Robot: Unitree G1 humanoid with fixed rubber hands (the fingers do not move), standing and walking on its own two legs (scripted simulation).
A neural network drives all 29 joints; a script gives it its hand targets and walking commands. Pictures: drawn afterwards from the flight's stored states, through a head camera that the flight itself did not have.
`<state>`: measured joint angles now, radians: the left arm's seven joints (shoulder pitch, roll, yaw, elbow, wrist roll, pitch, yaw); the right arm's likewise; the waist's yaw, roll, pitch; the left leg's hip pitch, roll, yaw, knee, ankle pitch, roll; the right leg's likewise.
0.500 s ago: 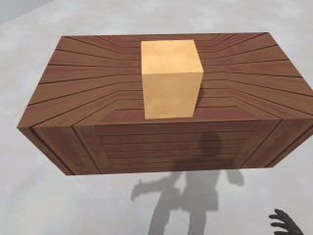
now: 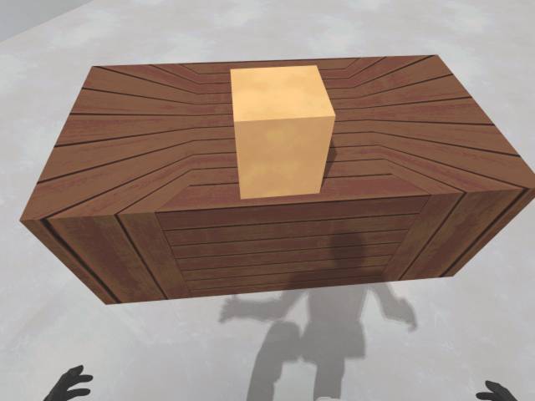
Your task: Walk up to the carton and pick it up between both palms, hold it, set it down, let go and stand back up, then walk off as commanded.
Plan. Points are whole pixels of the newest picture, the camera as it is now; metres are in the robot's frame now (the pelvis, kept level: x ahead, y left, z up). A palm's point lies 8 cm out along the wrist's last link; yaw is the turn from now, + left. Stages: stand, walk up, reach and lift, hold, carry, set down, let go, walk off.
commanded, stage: walk off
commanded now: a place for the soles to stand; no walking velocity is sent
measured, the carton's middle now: (277, 134) +0.73 -0.03 -0.07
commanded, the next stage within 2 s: none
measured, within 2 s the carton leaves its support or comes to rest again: neither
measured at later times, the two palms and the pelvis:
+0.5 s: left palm out of the picture -0.03 +0.36 -0.09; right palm out of the picture -0.03 -0.31 -0.05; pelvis -0.10 +0.03 +0.02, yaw -1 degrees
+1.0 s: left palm out of the picture -0.09 +0.40 -0.10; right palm out of the picture -0.20 -0.25 -0.07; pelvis -0.18 +0.07 +0.00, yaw -1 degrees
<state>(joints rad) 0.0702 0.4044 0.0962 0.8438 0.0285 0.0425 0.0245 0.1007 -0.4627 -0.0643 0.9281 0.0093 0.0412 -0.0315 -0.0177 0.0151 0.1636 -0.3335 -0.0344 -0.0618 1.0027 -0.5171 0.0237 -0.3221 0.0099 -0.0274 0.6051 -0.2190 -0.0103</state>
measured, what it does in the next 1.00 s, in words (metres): walks backwards: left foot, then right foot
